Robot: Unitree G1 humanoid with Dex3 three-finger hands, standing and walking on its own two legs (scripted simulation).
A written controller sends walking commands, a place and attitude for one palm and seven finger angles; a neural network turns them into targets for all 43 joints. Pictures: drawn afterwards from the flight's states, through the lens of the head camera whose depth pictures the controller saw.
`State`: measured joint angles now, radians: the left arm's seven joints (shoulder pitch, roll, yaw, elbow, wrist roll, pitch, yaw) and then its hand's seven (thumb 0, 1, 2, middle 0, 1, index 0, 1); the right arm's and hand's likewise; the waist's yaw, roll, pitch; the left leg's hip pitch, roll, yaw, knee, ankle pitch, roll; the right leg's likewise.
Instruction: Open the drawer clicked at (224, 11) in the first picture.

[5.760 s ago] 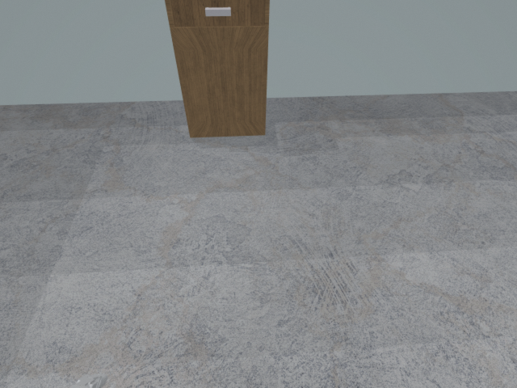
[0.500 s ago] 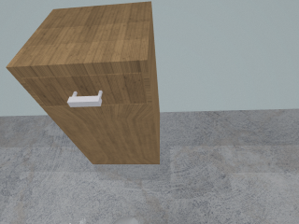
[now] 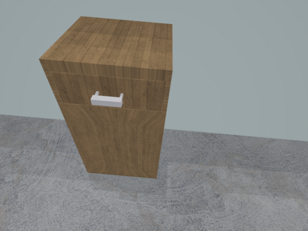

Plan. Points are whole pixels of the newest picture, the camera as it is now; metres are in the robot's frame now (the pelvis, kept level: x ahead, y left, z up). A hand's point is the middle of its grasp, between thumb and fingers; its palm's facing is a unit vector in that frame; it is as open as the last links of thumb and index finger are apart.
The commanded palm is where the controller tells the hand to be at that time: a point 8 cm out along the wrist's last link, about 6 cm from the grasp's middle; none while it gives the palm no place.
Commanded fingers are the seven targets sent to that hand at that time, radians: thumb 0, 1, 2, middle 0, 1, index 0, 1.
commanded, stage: come to a stop and stand still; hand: left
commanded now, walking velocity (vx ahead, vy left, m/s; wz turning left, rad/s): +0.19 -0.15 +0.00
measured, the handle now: (108, 97) +0.60 +0.22 -0.03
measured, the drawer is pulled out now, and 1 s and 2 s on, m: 0.00 0.00 0.00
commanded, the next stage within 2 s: look again from close up in 0.16 s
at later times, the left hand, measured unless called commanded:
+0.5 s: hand out of the picture +0.09 +0.15 -0.19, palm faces -0.02 -0.97 -0.24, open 7.3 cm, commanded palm none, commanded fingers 0.00 0.90 0.90 -0.20 -0.30 -0.20 -0.30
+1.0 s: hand out of the picture +0.03 +0.13 -0.18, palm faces +0.04 -0.97 -0.23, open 7.4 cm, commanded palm none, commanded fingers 0.00 0.90 0.90 -0.20 -0.30 -0.20 -0.30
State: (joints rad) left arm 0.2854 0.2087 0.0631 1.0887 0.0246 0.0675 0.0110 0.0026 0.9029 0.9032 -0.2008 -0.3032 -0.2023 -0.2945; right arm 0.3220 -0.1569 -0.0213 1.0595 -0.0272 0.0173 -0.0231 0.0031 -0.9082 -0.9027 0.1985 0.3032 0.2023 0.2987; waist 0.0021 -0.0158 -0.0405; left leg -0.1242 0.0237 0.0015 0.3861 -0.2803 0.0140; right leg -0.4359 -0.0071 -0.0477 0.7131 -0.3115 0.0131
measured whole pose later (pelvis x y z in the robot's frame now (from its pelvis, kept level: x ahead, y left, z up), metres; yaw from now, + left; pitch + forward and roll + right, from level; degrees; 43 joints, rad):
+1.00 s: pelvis +0.03 -0.04 -0.02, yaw -1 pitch -1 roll +0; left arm 0.29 0.13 0.02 1.11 0.01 0.00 0.03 0.00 0.90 0.90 -0.20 -0.30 -0.20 -0.29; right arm 0.30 -0.17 -0.01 1.10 -0.01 0.00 -0.04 0.01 -0.91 -0.90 0.20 0.30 0.20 0.30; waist 0.00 0.05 0.03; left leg -0.11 0.05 -0.01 0.52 -0.40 -0.05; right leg -0.22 -0.01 -0.05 0.59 -0.36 -0.02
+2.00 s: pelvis +0.11 +0.01 -0.01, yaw -1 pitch +0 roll +1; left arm 0.30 0.12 0.01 1.12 0.02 -0.02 0.04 0.00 0.91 0.90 -0.20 -0.30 -0.20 -0.29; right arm 0.25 -0.16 -0.01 1.12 -0.01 -0.02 -0.05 0.01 -0.94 -0.90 0.20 0.30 0.20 0.30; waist 0.01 0.01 0.01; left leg -0.18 0.05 0.06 0.46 -0.27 -0.04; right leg -0.13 -0.02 -0.07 0.49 -0.36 -0.03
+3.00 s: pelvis +0.09 +0.07 -0.01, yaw -3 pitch -1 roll +0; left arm 0.34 0.15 -0.02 1.09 0.01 0.00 0.04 0.00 0.90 0.90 -0.20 -0.30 -0.20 -0.29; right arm 0.29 -0.15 0.02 1.11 -0.01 -0.01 -0.02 0.01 -0.91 -0.90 0.20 0.30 0.20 0.30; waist 0.01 -0.02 0.02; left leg -0.21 -0.01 0.10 0.49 -0.27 0.05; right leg -0.14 -0.07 -0.02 0.47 -0.31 0.05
